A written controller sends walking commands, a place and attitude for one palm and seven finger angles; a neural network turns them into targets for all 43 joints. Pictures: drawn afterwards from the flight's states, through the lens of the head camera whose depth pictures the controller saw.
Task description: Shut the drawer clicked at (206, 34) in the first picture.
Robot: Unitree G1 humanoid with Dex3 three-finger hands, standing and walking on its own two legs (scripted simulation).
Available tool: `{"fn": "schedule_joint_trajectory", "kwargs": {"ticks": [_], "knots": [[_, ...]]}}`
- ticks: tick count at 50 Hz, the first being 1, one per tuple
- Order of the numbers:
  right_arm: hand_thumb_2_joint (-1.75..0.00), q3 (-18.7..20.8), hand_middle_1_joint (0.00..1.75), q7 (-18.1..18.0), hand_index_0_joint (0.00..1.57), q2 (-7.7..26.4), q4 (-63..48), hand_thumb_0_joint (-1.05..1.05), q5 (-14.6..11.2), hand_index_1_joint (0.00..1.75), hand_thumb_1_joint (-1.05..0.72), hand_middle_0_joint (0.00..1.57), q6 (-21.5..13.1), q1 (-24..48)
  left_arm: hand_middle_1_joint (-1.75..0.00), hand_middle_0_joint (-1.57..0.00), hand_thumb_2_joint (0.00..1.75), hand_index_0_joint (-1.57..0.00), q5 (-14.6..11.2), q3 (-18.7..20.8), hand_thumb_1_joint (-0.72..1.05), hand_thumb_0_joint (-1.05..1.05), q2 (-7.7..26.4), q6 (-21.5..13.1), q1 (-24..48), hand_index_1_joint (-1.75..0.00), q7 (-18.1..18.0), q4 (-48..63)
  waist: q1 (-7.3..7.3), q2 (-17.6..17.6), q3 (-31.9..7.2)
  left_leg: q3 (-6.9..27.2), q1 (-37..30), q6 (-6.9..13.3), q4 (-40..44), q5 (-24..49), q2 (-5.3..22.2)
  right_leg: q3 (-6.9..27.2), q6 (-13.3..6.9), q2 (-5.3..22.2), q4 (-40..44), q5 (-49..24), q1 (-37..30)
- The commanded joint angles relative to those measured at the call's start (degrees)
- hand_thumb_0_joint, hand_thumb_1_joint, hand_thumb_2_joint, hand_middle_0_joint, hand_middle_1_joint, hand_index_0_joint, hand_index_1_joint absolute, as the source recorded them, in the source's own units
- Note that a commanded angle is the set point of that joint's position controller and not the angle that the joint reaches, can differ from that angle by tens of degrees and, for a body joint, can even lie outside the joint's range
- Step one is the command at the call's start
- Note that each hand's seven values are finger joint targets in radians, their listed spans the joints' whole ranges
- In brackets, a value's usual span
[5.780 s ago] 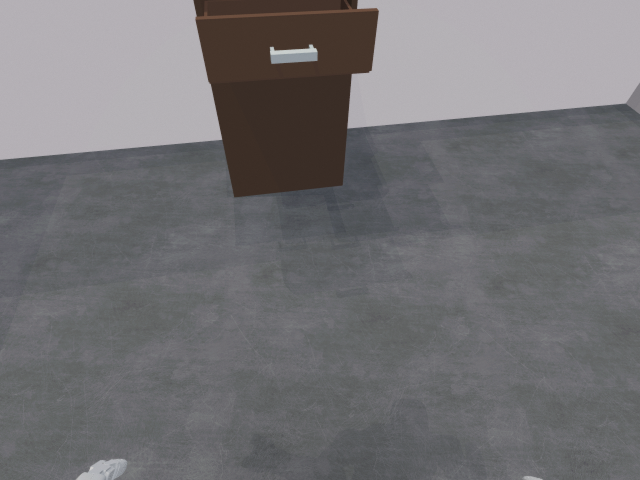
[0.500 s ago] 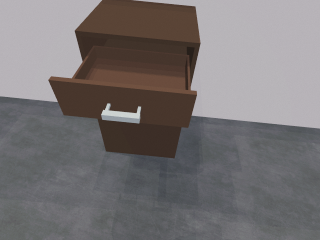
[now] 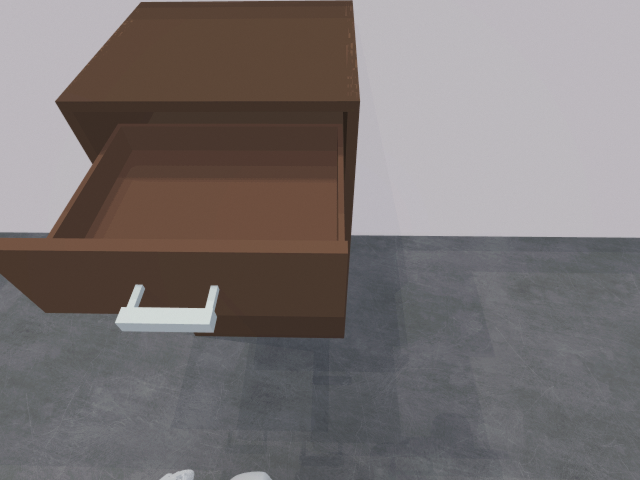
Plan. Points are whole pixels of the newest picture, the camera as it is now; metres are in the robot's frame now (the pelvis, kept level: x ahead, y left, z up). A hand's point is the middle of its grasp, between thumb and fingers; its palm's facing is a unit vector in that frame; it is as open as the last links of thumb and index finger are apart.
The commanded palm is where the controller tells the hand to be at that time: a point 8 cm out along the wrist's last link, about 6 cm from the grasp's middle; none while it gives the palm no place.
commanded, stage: come to a stop and stand still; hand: left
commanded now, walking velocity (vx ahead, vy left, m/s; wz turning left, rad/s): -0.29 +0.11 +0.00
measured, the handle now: (171, 305) +0.33 +0.21 +0.02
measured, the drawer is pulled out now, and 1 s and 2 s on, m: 0.30 0.30 0.30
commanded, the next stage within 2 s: look again from close up in 1.18 s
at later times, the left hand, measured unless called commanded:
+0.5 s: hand out of the picture +0.02 +0.21 -0.17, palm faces +0.02 -0.97 -0.24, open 7.4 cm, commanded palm none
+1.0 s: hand out of the picture -0.03 +0.13 -0.17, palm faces +0.01 -0.98 -0.19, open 7.3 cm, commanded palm none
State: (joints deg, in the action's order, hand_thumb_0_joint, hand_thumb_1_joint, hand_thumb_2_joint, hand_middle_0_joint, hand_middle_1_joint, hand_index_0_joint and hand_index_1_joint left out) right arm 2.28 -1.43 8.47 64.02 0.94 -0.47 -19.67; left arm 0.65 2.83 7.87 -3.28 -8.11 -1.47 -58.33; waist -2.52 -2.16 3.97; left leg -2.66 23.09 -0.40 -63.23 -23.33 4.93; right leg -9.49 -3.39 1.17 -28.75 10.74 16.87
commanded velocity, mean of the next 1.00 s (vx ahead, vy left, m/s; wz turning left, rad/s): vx -0.06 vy -0.02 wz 0.00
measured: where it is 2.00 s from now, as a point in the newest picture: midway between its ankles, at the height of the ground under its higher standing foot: outside the picture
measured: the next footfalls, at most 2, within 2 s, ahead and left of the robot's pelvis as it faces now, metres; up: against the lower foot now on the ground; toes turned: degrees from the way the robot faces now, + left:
left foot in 0.20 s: +0.12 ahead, +0.13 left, +0.00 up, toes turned +4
right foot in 0.60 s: -0.01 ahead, -0.12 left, +0.00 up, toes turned -6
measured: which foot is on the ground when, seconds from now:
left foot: up 0.00-0.18, down 0.20-0.62, up 0.64-0.80, down 0.82-1.00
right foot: down 0.00-0.22, up 0.24-0.58, down 0.60-1.00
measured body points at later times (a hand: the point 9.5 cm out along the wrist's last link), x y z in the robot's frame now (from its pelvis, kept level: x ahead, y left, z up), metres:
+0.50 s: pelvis +0.01 +0.01 +0.00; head +0.04 +0.02 +0.45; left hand +0.02 +0.26 -0.16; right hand +0.10 -0.21 -0.14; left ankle +0.08 +0.13 -0.73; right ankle -0.05 -0.12 -0.69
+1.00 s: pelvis -0.04 -0.04 +0.01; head -0.03 -0.05 +0.46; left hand -0.03 +0.18 -0.15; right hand -0.08 -0.26 -0.16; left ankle -0.02 +0.12 -0.73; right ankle -0.05 -0.12 -0.73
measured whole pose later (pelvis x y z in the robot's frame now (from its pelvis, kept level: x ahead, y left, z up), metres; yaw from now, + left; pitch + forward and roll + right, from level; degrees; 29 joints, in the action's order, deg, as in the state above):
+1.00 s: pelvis -0.04 -0.04 +0.01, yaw -1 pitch -2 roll +0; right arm 0.5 -2.2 8.4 67.4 0.8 1.3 -17.1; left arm 0.3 0.9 8.7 0.4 -13.7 -1.4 -64.6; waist -0.4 -0.5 3.4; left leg 0.7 10.8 -3.8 -23.6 -10.7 4.0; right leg -4.1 -3.0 -1.7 -24.9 13.9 9.0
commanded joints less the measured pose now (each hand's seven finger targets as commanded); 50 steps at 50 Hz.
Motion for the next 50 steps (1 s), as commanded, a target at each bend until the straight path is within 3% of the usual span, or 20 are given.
{"fn": "schedule_joint_trajectory", "kwargs": {"ticks": [1, 6, 8, 9, 11, 12, 13, 14, 16, 23, 27, 28, 29, 30, 31, 34, 38, 41, 43, 50], "knots": [[-0.9, -0.8, 0.3, 0.0, 0.2, -1.4, -1.3, 0.0, -0.3, 0.3, -0.9, 0.2, 0.7, -5.8, -0.3, -0.2, 0.9, -0.2, 0.7, -0.1, 0.9, 0.0, 6.1, 0.7, -3.7, -0.3, -0.6, 0.9, 0.83, 7.6, -3.8, -0.6, -6.0, -2.0, 14.5, 3.1, 0.2, 8.7, -5.9, 13.7, 13.0, -23.6, 2.4], [-0.9, 0.4, 0.3, 0.0, 0.2, 2.1, -4.0, 0.0, -0.7, 0.3, -0.9, 0.2, 1.6, 0.5, -0.3, -0.2, 0.9, -0.2, 0.4, 1.0, 0.9, 0.0, 9.9, 2.9, -4.5, -0.3, -0.9, 1.4, 2.32, 11.0, -3.5, -1.1, -8.0, -2.3, 25.7, 7.5, -1.5, 9.8, -6.1, 13.9, 8.0, -21.8, -1.3], [-0.9, 0.9, 0.3, 0.1, 0.2, 3.6, -4.6, 0.0, -0.4, 0.3, -0.9, 0.2, 1.7, 0.7, -0.3, -0.2, 0.9, -0.2, 0.2, 1.4, 0.9, 0.0, 10.3, 3.7, -4.4, -0.3, -0.9, 2.0, 1.54, 9.7, -2.5, -1.2, -12.1, -1.9, 32.6, 14.3, -1.5, 10.2, -4.0, 13.2, 4.9, -18.1, 1.0], [-0.9, 1.1, 0.3, 0.1, 0.2, 5.0, -5.2, 0.0, -0.3, 0.3, -0.9, 0.2, 1.4, 1.1, -0.3, -0.2, 0.9, -0.2, 0.2, 1.3, 0.9, 0.0, 9.6, 4.1, -5.0, -0.3, -0.8, 2.2, 1.56, 6.6, -2.4, 1.1, -14.9, -0.8, 35.5, 22.6, 0.8, 9.4, -1.8, 11.0, 2.1, -13.4, 3.4], [-0.9, 1.7, 0.3, -0.1, 0.2, 10.5, -7.6, 0.0, 0.2, 0.3, -0.9, 0.2, 0.9, 3.3, -0.3, -0.2, 0.9, -0.2, -0.1, 0.7, 0.9, 0.0, 5.8, 4.9, -8.3, -0.3, -1.0, 3.2, 2.89, -10.0, -2.2, 14.7, -10.0, 7.3, 44.6, 38.6, 14.9, 3.3, 3.6, 1.6, -10.3, 11.9, 2.6], [-0.9, 1.7, 0.3, -0.6, 0.2, 10.9, -7.8, 0.0, 0.4, 0.3, -0.9, 0.2, 0.7, 4.5, -0.3, -0.2, 0.9, -0.2, -0.1, 0.7, 0.9, 0.0, 6.6, 5.3, -7.3, -0.3, -1.1, 3.1, 1.87, -14.1, -3.6, 18.7, -8.0, 10.7, 48.6, 39.0, 16.9, 6.2, 4.3, -0.5, -21.3, 22.6, 2.7], [-0.9, 1.6, 0.3, -1.2, 0.2, 10.9, -8.4, 0.0, 0.5, 0.3, -0.9, 0.2, 0.6, 6.2, -0.3, -0.2, 0.9, -0.2, 0.0, 1.1, 0.9, 0.0, 7.4, 5.5, -7.3, -0.3, -1.1, 2.8, 2.3, -11.6, -4.4, 17.7, -7.3, 12.1, 47.7, 38.3, 16.6, 10.1, 3.8, 0.1, -27.8, 22.9, 3.1], [-0.9, 1.3, 0.3, -1.4, 0.2, 10.1, -9.0, 0.0, 0.5, 0.3, -0.9, 0.2, 0.6, 9.0, -0.3, -0.2, 0.9, -0.2, 0.2, 1.4, 0.9, 0.0, 7.4, 5.4, -8.8, -0.3, -0.9, 1.9, 3.74, -9.0, -5.2, 14.2, -10.2, 11.9, 45.8, 38.3, 14.6, 11.5, 3.8, -0.1, -31.5, 20.1, 5.7], [-0.9, 1.3, 0.3, -1.5, 0.2, 9.1, -9.6, 0.0, 0.2, 0.3, -0.9, 0.2, 0.3, 10.1, -0.3, -0.2, 0.9, -0.2, 0.3, 1.3, 0.9, 0.0, 7.1, 5.1, -10.0, -0.3, -0.6, 1.0, 3.66, -3.9, -7.8, 10.3, -14.6, 11.2, 43.5, 41.5, 12.8, 11.5, 4.5, -0.1, -34.3, 16.7, 8.1], [-0.9, 2.5, 0.3, -1.0, 0.2, 10.5, -8.0, 0.0, 0.2, 0.3, -0.9, 0.2, 1.0, 7.0, -0.3, -0.2, 0.9, -0.2, 0.4, 0.6, 0.9, 0.0, 6.0, 5.7, -7.9, -0.3, -0.3, 2.3, 0.78, -7.2, -8.5, 11.2, -18.1, 10.9, 45.4, 30.1, 12.7, 8.6, 5.2, 1.1, -19.6, 19.5, 5.4], [-0.9, 2.9, 0.3, -0.3, 0.2, 10.4, -7.2, 0.0, -0.1, 0.3, -0.9, 0.2, 1.4, 8.3, -0.3, -0.2, 0.9, -0.2, 0.3, 0.1, 0.9, 0.0, 5.2, 4.9, -13.7, -0.3, -0.3, -0.4, 2.91, -6.5, -8.5, 9.1, -12.2, 7.3, 44.9, 16.6, 8.8, 5.4, 4.2, -0.1, 0.2, 8.7, -5.7], [-0.9, 2.8, 0.3, -0.1, 0.2, 9.2, -7.2, 0.0, -0.5, 0.3, -0.9, 0.2, 1.5, 8.8, -0.3, -0.2, 0.9, -0.2, 0.5, 0.1, 0.9, 0.0, 6.2, 4.6, -15.5, -0.3, -0.4, -1.2, 3.7, -3.4, -7.4, 6.5, -9.2, 4.6, 42.3, 11.4, 5.9, 6.5, 3.8, 1.0, 8.5, 4.2, -8.8], [-0.9, 2.5, 0.3, 0.2, 0.2, 6.1, -7.6, 0.0, -0.9, 0.3, -0.9, 0.2, 1.8, 8.2, -0.3, -0.2, 0.9, -0.2, 0.9, 0.4, 0.9, 0.0, 9.1, 4.2, -14.8, -0.3, -0.6, -1.0, 2.89, 5.0, -4.4, 3.2, -3.8, 1.1, 36.6, 4.9, 1.4, 16.0, 1.0, 7.8, 14.1, 6.7, -8.3], [-0.9, 1.5, 0.3, 0.8, 0.2, 3.6, -8.4, 0.0, -0.8, 0.3, -0.9, 0.2, 2.1, 9.4, -0.3, -0.2, 0.9, -0.2, 0.8, 0.5, 0.9, 0.0, 12.0, 4.0, -10.9, -0.3, -0.6, 0.1, 1.98, 12.3, -1.1, 0.1, -3.8, -1.1, 33.4, 2.5, -1.9, 22.1, -2.5, 14.9, 18.1, 12.2, -0.5], [-0.9, 1.4, 0.3, 0.9, 0.2, 3.9, -8.8, 0.0, -0.3, 0.3, -0.9, 0.2, 2.8, 11.4, -0.3, -0.2, 0.9, -0.2, 0.8, 0.7, 0.9, 0.0, 12.4, 3.5, -8.1, -0.3, -0.7, 1.0, 3.14, 18.7, 0.8, 1.2, -5.3, -0.8, 28.3, 0.5, -1.9, 24.8, -4.1, 15.8, 21.2, 16.9, 6.0], [-0.9, 1.3, 0.3, 0.7, 0.2, 4.2, -5.4, 0.0, -0.2, 0.3, -0.9, 0.2, 2.5, 7.4, -0.3, -0.2, 0.9, -0.2, 0.6, 0.1, 0.9, 0.0, 9.5, 3.4, -3.4, -0.3, -0.7, 1.1, 0.86, 12.6, 2.9, 2.7, -6.0, -0.1, 22.8, 4.8, -1.9, 18.5, -4.6, 11.6, 17.3, 9.0, 5.1], [-0.9, 0.2, 0.3, 0.1, 0.2, 3.4, -2.8, 0.0, -0.2, 0.3, -0.9, 0.2, 1.4, 4.8, -0.3, -0.2, 0.9, -0.2, 0.0, -0.5, 0.9, 0.0, 8.1, 2.6, -7.1, -0.3, -0.4, -1.3, 1.66, 7.5, 0.5, 2.1, -10.5, -0.7, 33.3, 11.0, -1.8, 15.1, -2.5, 9.3, 11.1, -3.9, -0.4], [-0.9, -0.5, 0.3, -0.6, 0.2, 4.9, -0.7, 0.0, -0.3, 0.3, -0.9, 0.2, 0.5, 2.7, -0.3, -0.2, 0.9, -0.2, -0.4, -0.8, 0.9, 0.0, 6.7, 2.7, -8.5, -0.3, -0.5, -2.8, 2.66, 4.2, -0.5, 5.3, -13.8, -0.1, 41.1, 20.2, 1.4, 13.4, 0.7, 5.4, 10.0, -1.2, -2.8], [-0.9, -0.9, 0.3, -1.1, 0.2, 5.2, 0.1, 0.0, -0.1, 0.3, -0.9, 0.2, 0.2, 2.6, -0.3, -0.2, 0.9, -0.2, -0.6, -0.7, 0.9, 0.0, 7.1, 2.7, -9.4, -0.3, -0.3, -4.0, 3.09, 0.3, -2.8, 4.8, -15.1, -0.1, 40.3, 23.7, 1.4, 12.7, 1.2, 5.3, 9.1, -7.6, -5.3], [-0.9, -0.8, 0.3, -0.7, 0.2, 4.0, 1.2, 0.0, 0.1, 0.3, -0.9, 0.2, 1.0, 0.7, -0.3, -0.2, 0.9, -0.2, -0.4, -0.5, 0.9, 0.0, 7.4, 3.4, -7.8, -0.3, -0.3, -4.6, 2.63, 3.0, 2.1, 3.5, -11.7, -0.7, 42.4, 11.8, -0.2, 14.3, 1.1, 5.2, 14.5, 10.8, -2.5]]}}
